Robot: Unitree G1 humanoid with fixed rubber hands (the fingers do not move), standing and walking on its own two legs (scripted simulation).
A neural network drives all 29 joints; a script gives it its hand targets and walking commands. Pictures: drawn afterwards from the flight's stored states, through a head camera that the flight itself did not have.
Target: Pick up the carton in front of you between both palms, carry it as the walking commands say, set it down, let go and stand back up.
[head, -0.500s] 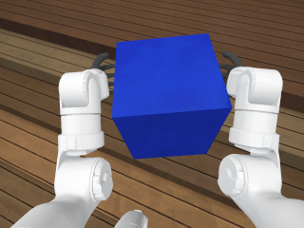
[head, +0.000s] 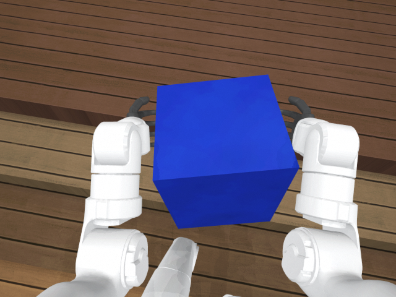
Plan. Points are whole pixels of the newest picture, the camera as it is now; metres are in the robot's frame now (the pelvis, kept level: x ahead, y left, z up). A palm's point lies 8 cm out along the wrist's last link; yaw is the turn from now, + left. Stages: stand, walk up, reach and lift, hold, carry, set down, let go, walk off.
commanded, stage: carry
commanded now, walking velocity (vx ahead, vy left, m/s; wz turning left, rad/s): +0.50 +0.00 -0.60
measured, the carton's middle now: (218, 159) +0.37 +0.06 +0.01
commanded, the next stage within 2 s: none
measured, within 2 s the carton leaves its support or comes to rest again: neither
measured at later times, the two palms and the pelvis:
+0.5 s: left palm out of the picture +0.78 -0.02 +0.39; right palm out of the picture +0.64 -0.28 +0.41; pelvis +0.36 +0.01 +0.15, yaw -19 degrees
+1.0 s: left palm out of the picture +1.09 -0.16 +0.47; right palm out of the picture +0.96 -0.41 +0.44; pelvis +0.68 -0.09 +0.26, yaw -31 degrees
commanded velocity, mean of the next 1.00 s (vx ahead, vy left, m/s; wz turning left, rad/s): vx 0.50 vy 0.00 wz -0.43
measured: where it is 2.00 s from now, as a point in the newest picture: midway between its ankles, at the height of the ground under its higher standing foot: (294, 67)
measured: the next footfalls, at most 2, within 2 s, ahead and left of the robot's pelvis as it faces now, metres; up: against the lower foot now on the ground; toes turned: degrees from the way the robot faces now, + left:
left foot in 0.14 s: +0.30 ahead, +0.13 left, +0.12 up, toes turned -3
right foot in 0.60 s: +0.63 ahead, -0.20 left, +0.23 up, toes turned -29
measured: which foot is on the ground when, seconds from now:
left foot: up 0.00-0.12, down 0.14-0.62, up 0.64-1.00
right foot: down 0.00-0.14, up 0.16-0.58, down 0.60-1.00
